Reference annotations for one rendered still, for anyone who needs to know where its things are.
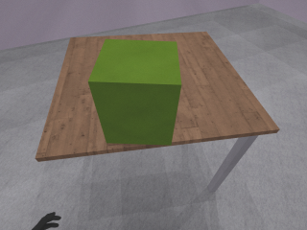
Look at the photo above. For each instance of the carton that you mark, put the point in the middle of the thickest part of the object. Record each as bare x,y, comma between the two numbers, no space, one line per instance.
135,86

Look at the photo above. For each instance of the left robot hand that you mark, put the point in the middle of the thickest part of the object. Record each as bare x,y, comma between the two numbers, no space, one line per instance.
43,223

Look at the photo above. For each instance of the table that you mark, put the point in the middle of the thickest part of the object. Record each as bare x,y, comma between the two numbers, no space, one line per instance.
214,103

